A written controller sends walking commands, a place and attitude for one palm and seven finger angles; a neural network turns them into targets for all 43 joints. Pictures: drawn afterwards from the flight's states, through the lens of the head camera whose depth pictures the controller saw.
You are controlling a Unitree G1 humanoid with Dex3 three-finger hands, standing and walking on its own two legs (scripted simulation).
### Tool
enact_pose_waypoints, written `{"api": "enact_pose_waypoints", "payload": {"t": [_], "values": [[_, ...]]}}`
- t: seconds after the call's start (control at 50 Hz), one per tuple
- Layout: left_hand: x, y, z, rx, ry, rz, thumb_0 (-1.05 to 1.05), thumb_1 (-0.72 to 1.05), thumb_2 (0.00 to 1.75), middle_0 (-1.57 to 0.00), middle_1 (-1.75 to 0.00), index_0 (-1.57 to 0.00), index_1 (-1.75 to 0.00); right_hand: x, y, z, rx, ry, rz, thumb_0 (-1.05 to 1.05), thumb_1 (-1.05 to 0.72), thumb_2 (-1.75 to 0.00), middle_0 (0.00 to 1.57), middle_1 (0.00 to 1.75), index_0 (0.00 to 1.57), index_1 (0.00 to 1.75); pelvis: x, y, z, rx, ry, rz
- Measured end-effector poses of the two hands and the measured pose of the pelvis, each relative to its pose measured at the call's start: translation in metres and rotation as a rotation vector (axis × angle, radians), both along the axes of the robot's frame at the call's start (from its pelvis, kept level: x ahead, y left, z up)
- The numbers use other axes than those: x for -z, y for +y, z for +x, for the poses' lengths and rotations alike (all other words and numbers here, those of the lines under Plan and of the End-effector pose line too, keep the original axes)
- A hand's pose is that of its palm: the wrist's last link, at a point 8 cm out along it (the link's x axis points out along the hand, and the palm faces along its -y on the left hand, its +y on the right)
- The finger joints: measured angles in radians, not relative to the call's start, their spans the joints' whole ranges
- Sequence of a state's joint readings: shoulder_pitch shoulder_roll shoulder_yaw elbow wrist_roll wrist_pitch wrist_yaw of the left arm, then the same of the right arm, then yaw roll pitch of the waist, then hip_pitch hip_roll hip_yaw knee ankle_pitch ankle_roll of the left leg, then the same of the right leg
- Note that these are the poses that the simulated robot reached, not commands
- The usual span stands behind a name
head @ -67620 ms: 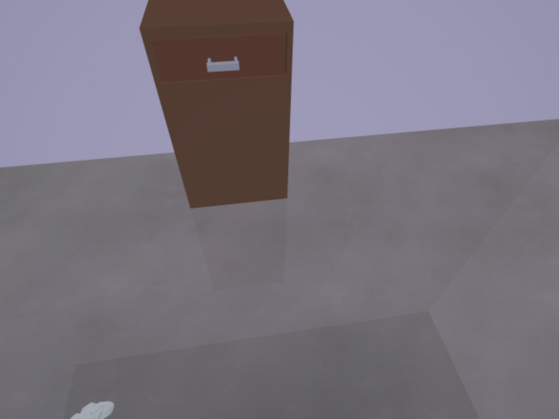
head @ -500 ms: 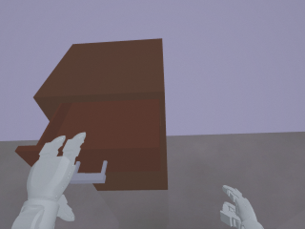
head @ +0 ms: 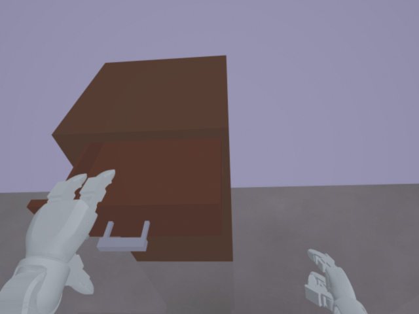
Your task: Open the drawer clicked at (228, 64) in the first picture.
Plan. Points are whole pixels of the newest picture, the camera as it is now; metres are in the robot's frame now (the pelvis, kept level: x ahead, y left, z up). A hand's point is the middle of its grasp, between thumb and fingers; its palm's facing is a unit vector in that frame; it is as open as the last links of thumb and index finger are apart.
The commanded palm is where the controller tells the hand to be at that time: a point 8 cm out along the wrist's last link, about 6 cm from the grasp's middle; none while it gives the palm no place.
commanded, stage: draw the hand back to the body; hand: left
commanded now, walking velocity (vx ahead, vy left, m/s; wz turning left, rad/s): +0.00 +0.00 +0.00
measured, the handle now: (125, 235) +0.28 +0.26 -0.04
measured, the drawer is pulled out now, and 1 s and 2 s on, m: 0.21 0.21 0.21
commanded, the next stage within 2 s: step back with the hand held close in 1.58 s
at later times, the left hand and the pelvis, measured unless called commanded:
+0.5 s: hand (71, 241) +0.18 +0.26 +0.12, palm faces +0.08 -0.10 -0.99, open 16.2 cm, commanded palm +0.15 +0.26 +0.18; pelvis +0.00 +0.01 +0.00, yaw +0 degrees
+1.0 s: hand (79, 220) +0.20 +0.23 +0.16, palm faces +0.35 -0.86 -0.37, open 13.7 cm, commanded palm +0.14 +0.27 +0.18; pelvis +0.01 +0.00 +0.00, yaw +1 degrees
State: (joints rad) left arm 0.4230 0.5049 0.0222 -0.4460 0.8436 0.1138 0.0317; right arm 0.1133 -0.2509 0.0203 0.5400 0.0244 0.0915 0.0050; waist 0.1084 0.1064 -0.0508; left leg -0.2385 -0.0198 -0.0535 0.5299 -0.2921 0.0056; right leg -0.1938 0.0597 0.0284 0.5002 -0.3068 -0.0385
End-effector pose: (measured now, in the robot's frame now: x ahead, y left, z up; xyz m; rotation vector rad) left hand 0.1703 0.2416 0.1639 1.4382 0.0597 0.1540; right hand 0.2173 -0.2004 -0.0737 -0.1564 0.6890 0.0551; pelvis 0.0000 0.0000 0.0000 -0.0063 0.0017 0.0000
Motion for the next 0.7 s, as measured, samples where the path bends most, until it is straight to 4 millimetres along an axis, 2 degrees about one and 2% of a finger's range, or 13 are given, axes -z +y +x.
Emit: {"api": "enact_pose_waypoints", "payload": {"t": [0.12, 0.26, 0.44, 0.6, 0.66, 0.7], "values": [[-0.001, -0.002, 0.001, 0.024, -0.024, 0.011, 0.0, -0.49, 0.31, -0.17, -0.3, -0.17, -0.3, 0.001, 0.002, -0.002, -0.002, 0.006, -0.002, 0.01, -0.9, -0.9, 0.2, 0.3, 0.2, 0.3, 0.001, 0.001, 0.0, 0.003, 0.005, -0.002], [-0.005, 0.011, -0.005, -0.014, -0.023, 0.021, 0.0, -0.49, 0.31, -0.17, -0.3, -0.17, -0.3, 0.002, 0.004, -0.004, 0.002, 0.011, 0.008, 0.01, -0.9, -0.9, 0.2, 0.3, 0.2, 0.3, 0.001, 0.002, 0.001, 0.003, 0.007, -0.004], [-0.003, 0.012, -0.012, 0.009, -0.011, 0.019, 0.0, -0.49, 0.31, -0.17, -0.3, -0.17, -0.3, 0.003, 0.008, -0.005, -0.003, 0.015, -0.006, 0.01, -0.9, -0.9, 0.2, 0.3, 0.2, 0.3, 0.002, 0.007, 0.0, -0.001, 0.01, -0.007], [-0.006, 0.024, -0.016, -0.017, -0.018, 0.027, 0.0, -0.49, 0.31, -0.17, -0.3, -0.17, -0.3, 0.002, 0.012, -0.005, -0.003, 0.014, -0.003, 0.01, -0.9, -0.9, 0.2, 0.3, 0.2, 0.3, 0.002, 0.009, 0.0, -0.002, 0.012, -0.01], [-0.002, 0.023, -0.017, -0.015, -0.136, -0.531, -0.01, -0.48, 0.31, -0.17, -0.3, -0.17, -0.3, -0.003, 0.014, -0.007, 0.028, -0.049, 0.004, 0.01, -0.9, -0.9, 0.2, 0.3, 0.2, 0.3, 0.001, 0.01, -0.001, -0.009, -0.016, -0.007], [0.0, 0.019, -0.017, -0.011, -0.217, -0.774, -0.01, -0.46, 0.32, -0.17, -0.3, -0.17, -0.3, -0.008, 0.015, -0.012, 0.047, -0.084, -0.006, 0.01, -0.9, -0.9, 0.2, 0.3, 0.2, 0.3, 0.001, 0.009, 0.001, -0.011, -0.027, -0.003]]}}
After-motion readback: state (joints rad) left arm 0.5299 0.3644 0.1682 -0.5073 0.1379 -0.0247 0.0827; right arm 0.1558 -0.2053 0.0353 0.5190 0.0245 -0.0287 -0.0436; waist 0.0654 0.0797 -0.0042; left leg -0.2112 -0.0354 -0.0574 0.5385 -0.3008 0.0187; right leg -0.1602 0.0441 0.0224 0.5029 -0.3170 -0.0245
